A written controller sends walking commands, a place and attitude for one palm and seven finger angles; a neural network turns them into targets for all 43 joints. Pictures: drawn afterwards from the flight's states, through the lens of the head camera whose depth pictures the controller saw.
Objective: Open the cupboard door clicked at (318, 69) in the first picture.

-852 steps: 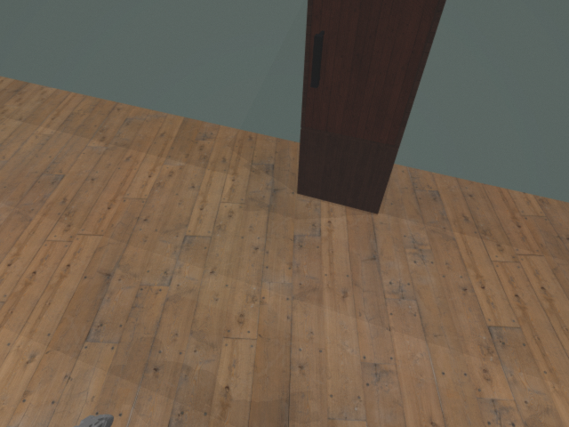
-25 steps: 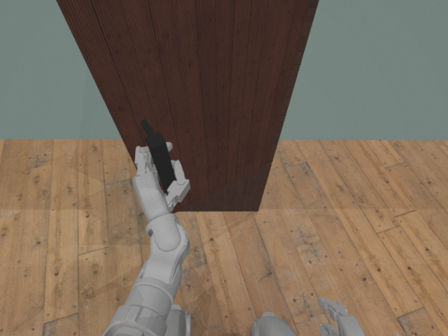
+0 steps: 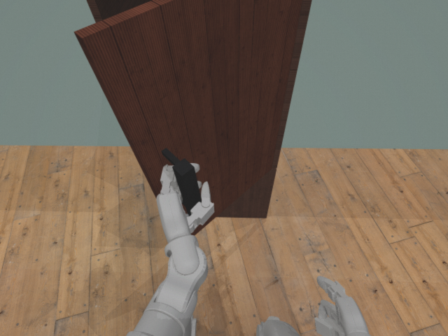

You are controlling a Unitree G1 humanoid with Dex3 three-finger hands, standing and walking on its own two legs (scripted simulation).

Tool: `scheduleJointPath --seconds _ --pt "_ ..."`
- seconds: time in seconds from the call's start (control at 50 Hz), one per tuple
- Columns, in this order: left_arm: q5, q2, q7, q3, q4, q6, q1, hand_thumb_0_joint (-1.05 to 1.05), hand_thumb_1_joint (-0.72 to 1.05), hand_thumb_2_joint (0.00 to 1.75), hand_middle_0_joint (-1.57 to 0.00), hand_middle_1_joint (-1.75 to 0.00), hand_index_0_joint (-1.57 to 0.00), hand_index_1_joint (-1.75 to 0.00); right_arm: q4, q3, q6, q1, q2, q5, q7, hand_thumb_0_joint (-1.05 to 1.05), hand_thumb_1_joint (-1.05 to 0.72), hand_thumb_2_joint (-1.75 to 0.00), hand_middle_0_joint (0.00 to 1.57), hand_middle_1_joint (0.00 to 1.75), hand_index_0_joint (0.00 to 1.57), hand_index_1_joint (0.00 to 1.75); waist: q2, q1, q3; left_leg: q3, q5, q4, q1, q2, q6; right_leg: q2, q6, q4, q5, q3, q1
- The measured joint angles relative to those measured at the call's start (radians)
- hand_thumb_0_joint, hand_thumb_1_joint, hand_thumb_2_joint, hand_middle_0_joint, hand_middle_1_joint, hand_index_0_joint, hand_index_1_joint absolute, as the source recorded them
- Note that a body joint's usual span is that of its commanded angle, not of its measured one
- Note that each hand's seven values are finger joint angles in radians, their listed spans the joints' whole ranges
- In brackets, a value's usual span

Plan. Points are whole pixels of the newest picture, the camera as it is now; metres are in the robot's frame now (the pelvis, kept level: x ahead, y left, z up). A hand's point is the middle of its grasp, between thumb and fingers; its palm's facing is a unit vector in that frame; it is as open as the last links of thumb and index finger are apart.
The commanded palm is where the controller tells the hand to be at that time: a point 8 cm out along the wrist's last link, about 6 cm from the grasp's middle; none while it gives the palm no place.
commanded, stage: open thumb and fingers to let go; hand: left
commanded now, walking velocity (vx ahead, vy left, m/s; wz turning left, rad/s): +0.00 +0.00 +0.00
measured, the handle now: (183, 187) +0.38 +0.09 +0.04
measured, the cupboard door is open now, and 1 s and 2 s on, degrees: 45 50 49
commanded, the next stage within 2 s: slide the hand sideways off the handle in 0.66 s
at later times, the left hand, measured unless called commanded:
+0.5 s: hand (202, 198) +0.35 +0.05 +0.04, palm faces +0.32 -0.95 -0.02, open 14.0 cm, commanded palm +0.31 +0.08 +0.04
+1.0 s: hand (207, 222) +0.31 +0.04 +0.03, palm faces -0.20 -0.98 -0.01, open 16.0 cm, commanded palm +0.29 +0.08 +0.04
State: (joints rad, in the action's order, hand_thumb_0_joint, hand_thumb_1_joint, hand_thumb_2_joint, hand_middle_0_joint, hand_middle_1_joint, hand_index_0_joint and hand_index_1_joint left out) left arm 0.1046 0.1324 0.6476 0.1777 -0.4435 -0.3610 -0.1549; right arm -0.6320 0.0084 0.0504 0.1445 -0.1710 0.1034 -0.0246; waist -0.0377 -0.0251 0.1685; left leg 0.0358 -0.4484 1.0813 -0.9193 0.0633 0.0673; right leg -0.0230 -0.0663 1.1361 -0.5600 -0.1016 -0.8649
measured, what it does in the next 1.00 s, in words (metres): stands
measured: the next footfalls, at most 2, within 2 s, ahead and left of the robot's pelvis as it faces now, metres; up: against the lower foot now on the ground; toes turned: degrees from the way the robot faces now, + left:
none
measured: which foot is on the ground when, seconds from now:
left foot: down 0.00-1.00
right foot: down 0.00-1.00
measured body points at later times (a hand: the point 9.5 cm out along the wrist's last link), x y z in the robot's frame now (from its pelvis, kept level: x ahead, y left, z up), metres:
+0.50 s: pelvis +0.00 +0.01 +0.00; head +0.07 -0.01 +0.44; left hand +0.33 +0.10 +0.04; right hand +0.14 -0.22 -0.13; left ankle +0.04 +0.17 -0.65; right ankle +0.00 -0.08 -0.65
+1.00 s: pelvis -0.02 +0.04 -0.01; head +0.06 +0.03 +0.44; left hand +0.31 +0.09 +0.04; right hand +0.13 -0.19 -0.12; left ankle +0.04 +0.17 -0.65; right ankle +0.00 -0.08 -0.65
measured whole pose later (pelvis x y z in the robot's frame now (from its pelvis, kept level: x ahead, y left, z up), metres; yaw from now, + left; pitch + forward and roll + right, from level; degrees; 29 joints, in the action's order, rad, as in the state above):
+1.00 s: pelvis -0.02 +0.04 -0.01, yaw -1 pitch +16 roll -1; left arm -0.01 0.02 0.18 0.28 -0.45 -0.42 -0.19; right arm -0.56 0.00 0.01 0.22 -0.21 0.03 -0.03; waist -0.05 -0.03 0.13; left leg 0.01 -0.46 1.15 -0.96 0.04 0.02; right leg -0.04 -0.01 1.16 -0.54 -0.07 -0.89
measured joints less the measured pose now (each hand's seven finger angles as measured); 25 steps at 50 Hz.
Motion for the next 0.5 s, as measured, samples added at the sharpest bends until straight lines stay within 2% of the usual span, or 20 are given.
scheduleJointPath --seconds 0.12,0.36,0.5 --pt "0.000 0.003 -0.008 -0.017 -0.012 -0.018 -0.022 0.01 0.40 0.68 -0.36 -1.30 -0.37 -1.30 0.001 0.008 -0.008 0.013 -0.009 0.000 0.000 0.01 -0.91 -0.90 0.20 0.30 0.20 0.29 -0.002 0.007 -0.002 0.002 0.002 0.005 -0.018 -0.004 -0.001 -0.004 -0.002 0.010 -0.003 -0.001 -0.019" --pt "0.006 0.003 -0.004 -0.009 -0.015 -0.033 -0.022 0.00 -0.26 0.40 -0.33 -1.21 -0.33 -1.21 -0.016 0.019 -0.025 0.060 -0.014 -0.001 0.003 0.01 -0.91 -0.90 0.20 0.30 0.20 0.29 -0.003 0.002 -0.005 -0.003 0.001 0.001 -0.022 -0.004 -0.001 -0.003 0.005 0.000 0.003 0.005 -0.022" --pt "0.010 0.006 0.005 -0.010 -0.039 -0.036 -0.046 -0.01 -0.44 0.32 -0.32 -1.01 -0.31 -1.02 -0.021 0.014 -0.023 0.056 -0.010 0.000 0.004 0.01 -0.91 -0.90 0.20 0.30 0.20 0.29 -0.001 -0.002 -0.007 -0.005 0.000 0.009 -0.025 -0.004 -0.006 -0.003 0.013 -0.004 0.009 0.008 -0.022"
